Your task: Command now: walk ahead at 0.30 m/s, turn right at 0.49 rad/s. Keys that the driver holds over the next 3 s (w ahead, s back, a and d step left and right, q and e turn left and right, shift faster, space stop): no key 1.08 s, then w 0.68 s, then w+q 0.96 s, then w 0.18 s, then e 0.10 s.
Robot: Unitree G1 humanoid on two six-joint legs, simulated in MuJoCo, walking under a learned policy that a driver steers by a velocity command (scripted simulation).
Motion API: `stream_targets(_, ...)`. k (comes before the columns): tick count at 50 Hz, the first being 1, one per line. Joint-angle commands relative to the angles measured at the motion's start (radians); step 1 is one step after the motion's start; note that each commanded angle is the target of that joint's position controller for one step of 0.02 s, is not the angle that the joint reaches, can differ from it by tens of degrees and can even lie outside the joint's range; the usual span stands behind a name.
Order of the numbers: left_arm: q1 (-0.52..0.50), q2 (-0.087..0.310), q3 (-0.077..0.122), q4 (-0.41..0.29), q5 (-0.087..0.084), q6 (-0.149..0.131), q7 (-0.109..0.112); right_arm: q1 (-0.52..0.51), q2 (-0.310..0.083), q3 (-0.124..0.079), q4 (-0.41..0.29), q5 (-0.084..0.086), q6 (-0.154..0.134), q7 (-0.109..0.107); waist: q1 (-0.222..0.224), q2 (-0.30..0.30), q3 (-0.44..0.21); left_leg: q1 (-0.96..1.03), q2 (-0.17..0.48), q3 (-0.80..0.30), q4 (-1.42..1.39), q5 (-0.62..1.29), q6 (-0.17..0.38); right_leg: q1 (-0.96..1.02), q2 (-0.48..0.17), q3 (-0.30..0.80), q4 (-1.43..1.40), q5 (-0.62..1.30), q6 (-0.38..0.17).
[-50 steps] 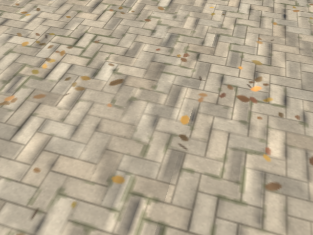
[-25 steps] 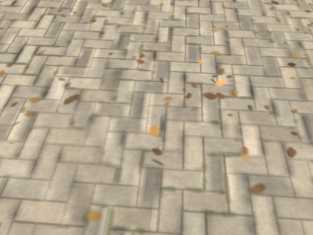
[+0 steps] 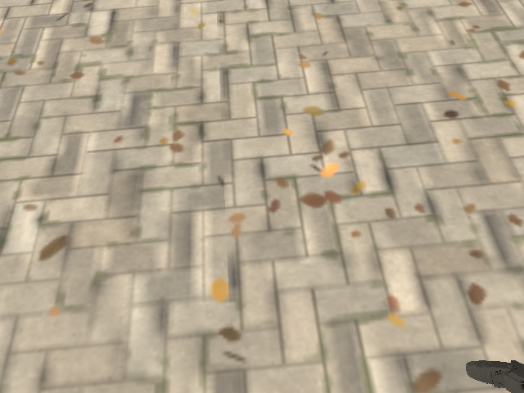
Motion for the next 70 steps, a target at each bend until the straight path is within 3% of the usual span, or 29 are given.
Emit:
stream_targets(1,0.035,0.144,0.035,-0.041,-0.004,0.011,0.017,-0.047,-0.074,-0.015,-0.078,0.006,-0.013,0.011,-0.008,-0.146,-0.074,0.182,-0.091,0.065,-0.087,0.066,0.009,-0.055,-0.195,0.149,0.013,0.366,-0.077)
stream_targets(3,0.023,0.133,0.031,-0.05,0.006,0.021,0.03,-0.018,-0.101,-0.024,-0.072,0.0,-0.02,0.019,-0.027,-0.161,-0.095,0.196,-0.088,0.05,-0.119,0.01,0.039,0.029,-0.225,0.201,0.105,0.404,-0.065)
stream_targets(5,-0.014,0.105,0.02,-0.074,0.012,0.022,0.035,0.096,-0.127,-0.033,-0.046,-0.02,-0.037,0.019,-0.092,-0.151,-0.155,0.361,-0.053,0.062,-0.213,0.163,0.096,0.043,-0.168,0.184,0.276,0.468,-0.019)
stream_targets(6,-0.013,0.061,0.001,-0.102,0.027,0.017,0.034,0.2,-0.178,-0.039,-0.042,-0.045,-0.042,0.015,-0.126,-0.044,-0.293,0.622,0.118,-0.079,-0.133,0.536,0.161,-0.08,-0.106,0.128,0.519,0.228,0.024)
stream_targets(7,0.215,0.021,-0.012,-0.077,0.008,0.013,0.027,0.233,-0.199,-0.043,-0.026,-0.047,-0.023,0.018,-0.044,0.233,-0.437,0.923,0.365,-0.399,-0.091,0.754,0.377,-0.343,0.034,0.072,0.802,-0.49,0.086)
stream_targets(8,0.27,0.127,0.002,-0.046,-0.001,0.021,0.022,0.232,-0.148,-0.038,-0.031,-0.003,-0.004,0.027,-0.05,0.16,-0.467,0.89,0.382,-0.51,-0.133,0.412,0.392,-0.407,-0.037,0.105,0.911,-0.479,0.104)
stream_targets(9,0.145,0.177,0.018,-0.052,-0.01,0.038,0.026,0.176,-0.093,-0.022,-0.053,0.008,0.007,0.027,-0.086,0.073,-0.325,0.777,0.313,-0.4,-0.167,0.214,0.346,-0.459,-0.065,0.081,0.958,-0.41,0.128)
stream_targets(10,0.066,0.17,0.018,-0.065,-0.005,0.058,0.036,0.119,-0.066,-0.007,-0.058,-0.001,0.021,0.027,-0.08,0.011,-0.245,0.651,0.256,-0.316,-0.204,0.08,0.304,-0.454,-0.095,0.047,0.924,-0.35,0.141)
stream_targets(12,0.03,0.128,0.015,-0.077,0.008,0.089,0.043,0.044,-0.043,0.009,-0.049,-0.016,0.039,0.03,-0.036,0.05,-0.128,0.411,0.165,-0.189,-0.282,-0.048,0.262,-0.344,-0.148,0.01,0.753,-0.286,0.151)
stream_targets(15,0.042,0.055,-0.009,-0.066,0.019,0.085,0.045,0.047,-0.074,-0.005,-0.021,-0.018,0.049,0.024,-0.037,0.116,-0.132,0.336,0.098,-0.067,-0.298,0.053,0.262,-0.182,-0.14,-0.078,0.489,-0.251,0.158)
stream_targets(18,0.023,0.069,-0.008,-0.059,0.017,0.082,0.041,0.073,-0.095,-0.011,-0.002,0.0,0.059,0.015,-0.047,0.1,-0.186,0.382,0.128,-0.085,-0.285,-0.028,0.274,-0.093,-0.142,-0.088,0.312,-0.103,0.143)
stream_targets(20,0.018,0.065,-0.008,-0.048,0.023,0.084,0.035,0.056,-0.085,-0.005,0.0,0.009,0.069,0.012,-0.028,0.085,-0.155,0.321,0.104,-0.072,-0.285,-0.243,0.238,-0.003,-0.129,-0.111,0.156,0.028,0.113)
stream_targets(22,-0.028,0.107,-0.005,-0.078,0.047,0.084,0.036,0.102,-0.042,0.013,0.02,0.001,0.065,0.017,-0.045,0.018,-0.114,0.232,0.052,-0.045,-0.266,-0.466,0.138,0.062,-0.22,-0.007,0.071,0.103,0.058)
stream_targets(23,-0.055,0.17,0.01,-0.073,0.038,0.085,0.039,0.139,-0.048,0.007,0.02,-0.006,0.062,0.022,-0.103,-0.097,-0.068,0.24,-0.03,0.038,-0.243,-0.495,0.093,-0.036,-0.241,0.023,0.078,-0.014,0.016)
stream_targets(24,-0.057,0.118,0.001,-0.065,0.035,0.078,0.032,0.111,-0.049,0.008,0.025,-0.011,0.063,0.02,-0.082,-0.118,-0.05,0.327,-0.052,0.078,-0.203,-0.428,0.065,-0.142,-0.221,0.014,0.045,-0.171,0.01)
stream_targets(25,-0.066,0.081,-0.01,-0.062,0.041,0.068,0.029,0.103,-0.044,0.008,0.028,-0.008,0.064,0.017,-0.083,-0.123,-0.029,0.361,-0.052,0.078,-0.182,-0.379,0.063,-0.184,-0.207,0.006,0.025,-0.211,0.026)
stream_targets(30,-0.054,0.083,-0.011,-0.045,0.029,0.03,0.027,0.142,-0.047,0.005,0.072,-0.003,0.067,0.009,-0.084,-0.094,-0.044,0.392,-0.042,0.078,-0.136,-0.207,0.085,-0.142,-0.189,-0.018,0.076,0.021,0.062)
stream_targets(43,-0.043,0.066,-0.017,0.016,0.023,0.031,0.026,0.137,-0.058,-0.003,0.165,0.01,0.096,-0.01,-0.081,-0.043,-0.063,0.46,-0.033,0.072,-0.102,-0.069,0.078,-0.103,-0.164,-0.05,0.097,0.166,0.061)
stream_targets(54,-0.036,0.054,-0.023,0.094,0.024,0.032,0.03,0.133,-0.053,-0.007,0.232,0.011,0.112,-0.023,-0.084,-0.048,-0.034,0.47,-0.036,0.074,-0.122,-0.106,0.071,-0.105,-0.152,-0.067,0.061,0.117,0.065)
stream_targets(56,-0.003,0.06,-0.02,0.122,0.018,0.036,0.032,0.155,-0.04,-0.006,0.255,0.016,0.115,-0.023,-0.079,-0.068,-0.03,0.45,-0.077,0.115,-0.1,-0.37,0.074,-0.113,-0.142,-0.065,0.027,-0.16,0.045)
stream_targets(58,0.004,0.101,-0.008,0.118,0.008,0.035,0.035,0.129,-0.048,-0.01,0.245,0.023,0.104,-0.023,-0.062,-0.114,0.051,0.321,-0.107,0.142,-0.03,-0.611,0.086,-0.153,-0.195,0.03,-0.039,-0.487,-0.016)
stream_targets(61,0.043,0.161,0.013,0.132,-0.007,0.003,0.033,0.076,-0.013,-0.004,0.209,0.036,0.052,-0.004,-0.041,-0.23,0.143,0.168,-0.074,0.141,0.173,-0.481,0.106,-0.127,-0.408,0.33,-0.19,-0.588,-0.14)
stream_targets(63,-0.005,0.134,0.008,0.12,-0.007,-0.013,0.027,0.111,-0.017,-0.006,0.214,0.045,0.024,0.012,-0.077,-0.209,0.141,0.179,-0.043,0.128,0.115,-0.505,0.139,-0.1,-0.411,0.295,-0.159,-0.436,-0.13)
stream_targets(65,-0.076,0.123,0.005,0.101,-0.015,-0.01,0.019,0.26,-0.019,-0.018,0.28,0.045,0.013,0.02,-0.152,-0.166,0.084,0.477,-0.085,0.172,-0.088,-0.375,0.142,-0.21,-0.309,0.135,-0.067,-0.296,-0.063)
stream_targets(66,-0.103,0.101,-0.002,0.086,-0.01,-0.013,0.017,0.356,-0.047,-0.032,0.317,0.035,0.015,0.02,-0.183,-0.105,0.044,0.616,-0.061,0.104,-0.122,-0.331,0.14,-0.28,-0.243,0.046,0.068,-0.162,-0.026)
stream_targets(67,-0.118,0.035,-0.019,0.059,-0.005,-0.022,0.016,0.478,-0.136,-0.055,0.339,0.034,0.014,0.017,-0.21,0.138,-0.004,0.757,0.123,-0.224,-0.286,-0.475,0.224,-0.436,-0.113,-0.125,0.403,-0.108,0.049)
stream_targets(68,-0.13,0.033,-0.017,0.028,-0.016,-0.038,0.021,0.562,-0.188,-0.059,0.351,0.022,0.005,0.03,-0.223,0.28,-0.035,0.826,0.303,-0.606,-0.431,-0.546,0.353,-0.596,-0.052,-0.102,0.662,-0.33,0.068)
stream_targets(69,-0.12,0.074,-0.007,0.035,-0.033,-0.047,0.016,0.467,-0.116,-0.033,0.327,0.015,-0.006,0.031,-0.165,0.133,0.021,0.778,0.32,-0.579,-0.418,-0.577,0.35,-0.67,-0.125,-0.026,0.811,-0.301,0.046)
stream_targets(70,-0.104,0.073,-0.007,0.049,-0.036,-0.053,0.007,0.4,-0.07,-0.02,0.297,0.018,-0.013,0.032,-0.136,0.078,0.05,0.74,0.273,-0.456,-0.417,-0.568,0.31,-0.688,-0.17,-0.022,0.839,-0.193,0.021)
Next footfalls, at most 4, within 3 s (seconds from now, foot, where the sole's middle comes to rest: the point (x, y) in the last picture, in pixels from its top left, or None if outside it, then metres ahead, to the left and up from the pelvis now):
0.10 left None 0.26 0.13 -0.78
0.44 right None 0.18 -0.11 -0.78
1.80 right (360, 338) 0.60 -0.15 -0.78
2.38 left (272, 240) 0.90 0.10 -0.78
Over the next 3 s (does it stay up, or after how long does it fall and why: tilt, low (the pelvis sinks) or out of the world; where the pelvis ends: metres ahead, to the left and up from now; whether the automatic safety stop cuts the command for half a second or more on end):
stays up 1.10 0.05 -0.01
